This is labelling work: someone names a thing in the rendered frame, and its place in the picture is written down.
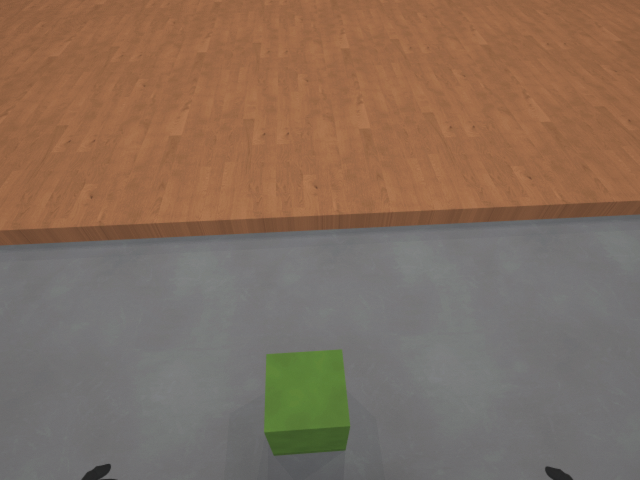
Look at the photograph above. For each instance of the carton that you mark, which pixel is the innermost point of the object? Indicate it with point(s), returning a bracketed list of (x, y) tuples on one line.
[(306, 406)]

